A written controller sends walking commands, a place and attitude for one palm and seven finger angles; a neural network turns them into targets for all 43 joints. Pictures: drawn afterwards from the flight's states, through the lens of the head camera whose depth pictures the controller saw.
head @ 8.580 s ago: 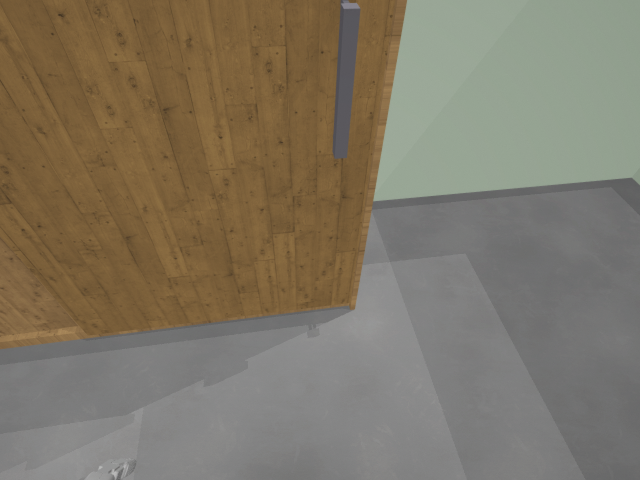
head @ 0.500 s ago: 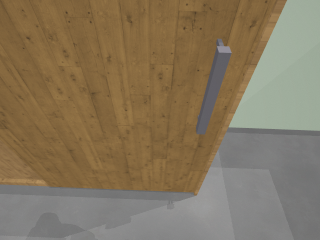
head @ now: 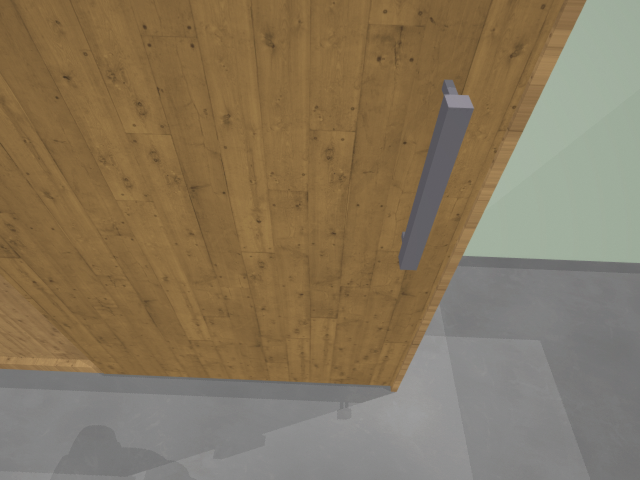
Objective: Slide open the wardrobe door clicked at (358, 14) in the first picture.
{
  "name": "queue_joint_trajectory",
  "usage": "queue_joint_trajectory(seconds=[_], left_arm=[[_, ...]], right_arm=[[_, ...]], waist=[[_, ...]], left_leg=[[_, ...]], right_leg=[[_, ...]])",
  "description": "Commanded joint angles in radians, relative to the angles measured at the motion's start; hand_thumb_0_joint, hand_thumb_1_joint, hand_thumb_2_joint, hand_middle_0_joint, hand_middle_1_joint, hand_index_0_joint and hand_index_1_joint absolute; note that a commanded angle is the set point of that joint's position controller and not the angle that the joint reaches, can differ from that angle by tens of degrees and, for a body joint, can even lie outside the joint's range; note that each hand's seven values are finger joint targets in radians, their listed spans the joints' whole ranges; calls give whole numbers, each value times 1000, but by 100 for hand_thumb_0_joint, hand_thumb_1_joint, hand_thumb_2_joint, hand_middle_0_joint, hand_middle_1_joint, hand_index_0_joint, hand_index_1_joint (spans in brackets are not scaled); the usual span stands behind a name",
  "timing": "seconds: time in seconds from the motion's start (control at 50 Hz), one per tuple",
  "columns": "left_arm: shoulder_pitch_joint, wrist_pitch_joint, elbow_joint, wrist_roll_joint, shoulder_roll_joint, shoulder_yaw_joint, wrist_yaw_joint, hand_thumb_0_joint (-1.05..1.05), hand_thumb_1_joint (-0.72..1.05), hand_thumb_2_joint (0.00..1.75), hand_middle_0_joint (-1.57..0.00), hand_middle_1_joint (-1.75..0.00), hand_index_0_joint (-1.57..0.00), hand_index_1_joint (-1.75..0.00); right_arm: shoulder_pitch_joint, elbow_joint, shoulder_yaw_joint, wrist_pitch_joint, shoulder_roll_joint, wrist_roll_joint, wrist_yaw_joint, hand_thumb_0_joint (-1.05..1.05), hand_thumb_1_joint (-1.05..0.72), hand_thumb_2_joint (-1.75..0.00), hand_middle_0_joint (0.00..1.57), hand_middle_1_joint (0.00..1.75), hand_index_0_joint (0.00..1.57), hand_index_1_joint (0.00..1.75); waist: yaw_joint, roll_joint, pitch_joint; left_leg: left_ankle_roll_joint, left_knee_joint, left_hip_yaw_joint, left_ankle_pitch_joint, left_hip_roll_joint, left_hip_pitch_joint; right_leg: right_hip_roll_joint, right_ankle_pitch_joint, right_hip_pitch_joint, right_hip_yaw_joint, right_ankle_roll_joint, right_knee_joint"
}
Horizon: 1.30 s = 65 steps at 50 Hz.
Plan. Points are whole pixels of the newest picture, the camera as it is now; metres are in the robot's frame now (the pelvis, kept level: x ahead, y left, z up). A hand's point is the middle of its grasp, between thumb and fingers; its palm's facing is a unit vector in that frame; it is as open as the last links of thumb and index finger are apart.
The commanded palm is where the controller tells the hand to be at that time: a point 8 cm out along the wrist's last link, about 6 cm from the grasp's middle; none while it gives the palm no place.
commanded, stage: raise the hand with hooked fingers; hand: right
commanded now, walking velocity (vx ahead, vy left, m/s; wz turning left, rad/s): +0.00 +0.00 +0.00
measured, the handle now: (425, 187) +0.47 -0.11 +0.12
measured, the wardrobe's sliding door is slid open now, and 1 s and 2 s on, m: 0.00 0.00 0.00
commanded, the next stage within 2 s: none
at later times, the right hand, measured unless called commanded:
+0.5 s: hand out of the picture +0.15 -0.18 -0.04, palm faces +0.05 +1.00 +0.01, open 8.6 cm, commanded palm +0.13 -0.24 -0.01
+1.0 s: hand (553, 420) +0.20 -0.23 +0.04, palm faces +0.04 +1.00 -0.07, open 11.6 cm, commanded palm +0.16 -0.28 +0.06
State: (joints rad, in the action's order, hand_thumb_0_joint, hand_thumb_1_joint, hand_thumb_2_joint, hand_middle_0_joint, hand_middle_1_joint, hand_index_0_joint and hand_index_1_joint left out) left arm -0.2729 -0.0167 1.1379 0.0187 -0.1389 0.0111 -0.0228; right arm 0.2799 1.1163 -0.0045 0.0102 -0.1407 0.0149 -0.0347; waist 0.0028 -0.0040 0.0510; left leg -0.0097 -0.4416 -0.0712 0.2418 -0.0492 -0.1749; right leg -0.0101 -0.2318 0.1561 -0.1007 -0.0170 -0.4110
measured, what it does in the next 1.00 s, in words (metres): stands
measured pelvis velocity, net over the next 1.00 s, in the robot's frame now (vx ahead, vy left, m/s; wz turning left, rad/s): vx -0.02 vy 0.00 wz -0.03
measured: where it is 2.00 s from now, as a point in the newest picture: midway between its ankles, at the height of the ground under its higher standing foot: outside the picture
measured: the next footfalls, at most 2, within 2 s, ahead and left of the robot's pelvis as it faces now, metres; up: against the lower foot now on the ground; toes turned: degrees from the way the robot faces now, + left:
none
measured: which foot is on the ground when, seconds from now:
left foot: down 0.00-1.00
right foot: down 0.00-1.00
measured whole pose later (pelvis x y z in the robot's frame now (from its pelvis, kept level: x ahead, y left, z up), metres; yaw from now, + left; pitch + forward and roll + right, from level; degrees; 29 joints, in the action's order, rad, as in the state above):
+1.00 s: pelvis -0.02 +0.00 -0.04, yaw -2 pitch +6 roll +1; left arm -0.30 -0.28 0.62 -0.04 -0.25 0.02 -0.07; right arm 0.35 0.00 0.32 0.25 -0.30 -0.35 0.37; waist -0.01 0.03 -0.07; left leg 0.00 -0.78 -0.11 0.38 -0.05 -0.51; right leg -0.04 -0.39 0.54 -0.05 -0.02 -0.82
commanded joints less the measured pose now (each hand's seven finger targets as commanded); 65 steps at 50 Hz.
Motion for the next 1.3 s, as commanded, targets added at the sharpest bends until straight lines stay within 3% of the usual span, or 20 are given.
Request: queue_joint_trajectory(seconds=[0.0, 0.04, 0.06, 0.08, 0.1, 0.12, 0.14, 0.16, 0.18, 0.24, 0.28, 0.34, 0.4, 0.5, 0.56, 0.62, 0.7, 0.8, 1.06, 1.28], left_arm=[[-69, -17, -26, -7, -85, -15, -7, 0, 90, 90, -20, -30, -20, -30], [-70, -17, -27, -6, -87, -14, -7, 0, 90, 90, -20, -30, -20, -30], [32, -23, -96, -17, -134, -24, 2, 0, 90, 90, -20, -30, -20, -30], [0, -168, -442, -58, -300, -37, -44, 0, 90, 90, -20, -30, -20, -30], [100, -239, -405, -64, -200, -3, -81, 0, 90, 90, -20, -30, -20, -30], [74, -293, -440, -57, -167, -15, -68, 0, 90, 90, -20, -30, -20, -30], [66, -306, -387, -80, -177, -24, -71, 0, 90, 90, -20, -30, -20, -30], [83, -322, -451, -79, -221, -41, -69, 0, 90, 90, -20, -30, -20, -30], [80, -333, -466, -60, -241, -58, -67, 0, 90, 90, -20, -30, -20, -30], [106, -338, -547, -35, -227, -87, -34, 0, 90, 90, -20, -30, -20, -30], [136, -328, -606, -36, -232, -105, 1, 0, 90, 90, -20, -30, -20, -30], [171, -300, -707, -52, -247, -123, 25, 0, 90, 90, -20, -30, -20, -30], [172, -261, -778, -59, -234, -114, 5, 0, 90, 90, -20, -30, -20, -30], [88, -262, -766, -46, -220, -85, -31, 0, 90, 90, -20, -30, -20, -30], [79, -290, -727, -56, -232, -72, -46, 0, 90, 90, -20, -30, -20, -30], [80, -303, -706, -71, -251, -61, -62, 0, 90, 90, -20, -30, -20, -30], [115, -306, -712, -75, -242, -51, -72, 0, 90, 90, -20, -30, -20, -30], [130, -319, -720, -66, -219, -44, -59, 0, 90, 90, -20, -30, -20, -30], [86, -352, -690, -77, -255, -36, -75, 0, 90, 90, -20, -30, -20, -30], [114, -343, -695, -82, -257, -13, -87, 0, 90, 90, -20, -30, -20, -30]], right_arm=[[74, -28, 17, 13, -96, 1, -3, 0, -90, -90, 20, 30, 20, 30], [71, -28, 17, 13, -94, 0, -3, 0, -90, -90, 20, 30, 20, 30], [140, 8, 10, 30, -121, 10, -41, 0, -90, -90, 20, 30, 20, 30], [-609, -1573, 112, 249, -329, -215, -28, 0, -88, -89, 20, 32, 20, 32], [-448, -1519, 217, 228, -429, -156, -94, 0, -85, -88, 20, 33, 20, 33], [50, -1268, 0, 94, -88, -136, -96, 0, -83, -87, 21, 34, 21, 34], [114, -1138, -40, 33, 29, -177, -95, 0, -81, -86, 21, 36, 21, 36], [11, -1242, -36, 80, -4, -192, -75, 0, -78, -85, 21, 37, 21, 37], [10, -1205, 24, 135, -58, -185, -59, 0, -76, -84, 21, 39, 21, 39], [294, -956, 90, 326, -7, -217, 76, 0, -69, -81, 22, 43, 22, 43], [379, -930, 137, 477, -29, -259, 216, 0, -64, -79, 22, 47, 22, 47], [343, -948, 307, 586, -206, -282, 384, 0, -57, -76, 22, 51, 22, 51], [268, -1136, 354, 526, -235, -337, 391, 0, -50, -73, 23, 55, 23, 55], [-32, -1465, 273, 567, -229, -322, 325, 0, -39, -68, 24, 63, 24, 63], [-63, -1416, 214, 573, -216, -315, 370, 0, -32, -65, 24, 68, 24, 68], [-72, -1316, 254, 485, -276, -328, 438, 0, -25, -62, 25, 72, 25, 72], [11, -1231, 378, 332, -338, -373, 458, 0, -15, -58, 25, 78, 25, 78], [60, -1285, 423, 299, -313, -407, 406, 0, -4, -53, 26, 86, 26, 86], [-138, -1341, 432, 274, -379, -390, 414, 0, 27, -40, 28, 105, 28, 105], [-305, -1261, 484, 125, -449, -393, 459, 0, 50, -30, 30, 120, 30, 120]], waist=[[7, -6, 24], [6, -11, 27], [36, -56, 21], [-95, 156, -500], [-22, 261, -416], [-12, 228, -327], [-33, 82, -177], [-58, 40, -45], [-73, -62, -32], [13, -263, -23], [42, -263, -59], [67, -130, -171], [78, 11, -255], [-43, 68, -276], [-75, 104, -248], [-66, 75, -254], [7, 58, -303], [40, -3, -320], [10, 67, -251], [30, 98, -235]], left_leg=[[37, 80, 83, -95, -68, -12], [38, 80, 83, -91, -69, -15], [27, 63, 142, -479, -124, -28], [34, -22, 54, -353, -15, 88], [40, -63, 58, -189, 18, 30], [43, -99, -20, -60, 27, -47], [27, -75, -34, -34, 30, -109], [17, -49, -37, 0, 27, -171], [13, -48, -39, 80, 29, -231], [19, -143, -37, 236, 37, -363], [26, -214, -2, 251, 31, -382], [39, -296, 66, 129, 7, -333], [30, -309, 88, 148, 12, -322], [23, -332, 78, 96, 40, -415], [24, -315, 74, 132, 45, -459], [21, -272, 88, 165, 40, -415], [20, -236, 79, 131, 30, -290], [17, -246, 19, -21, 40, -214], [22, -186, -14, -9, 49, -222], [27, -125, -20, -120, 50, -136]], right_leg=[[-104, 106, 33, 102, -10, 87], [-101, 106, 39, 103, -8, 87], [-118, 194, 86, 77, 19, -132], [1, 237, -190, 92, -3, -8], [-26, 235, -194, 55, 9, -10], [-43, 262, -101, 87, 11, 16], [-32, 158, -1, 102, 15, 1], [-21, 37, 76, 119, 8, -33], [-6, -50, 144, 122, 5, -74], [14, -115, 347, 93, 27, -211], [27, -129, 454, 75, 37, -299], [45, -76, 513, 44, 26, -401], [44, -75, 492, 39, 12, -413], [7, -55, 427, 93, -9, -458], [0, -94, 419, 112, -12, -467], [-1, -112, 424, 119, -13, -446], [4, -58, 403, 123, -8, -386], [1, 47, 348, 128, -2, -316], [-8, 30, 208, 135, -2, -213], [-9, 121, 104, 143, 1, -143]])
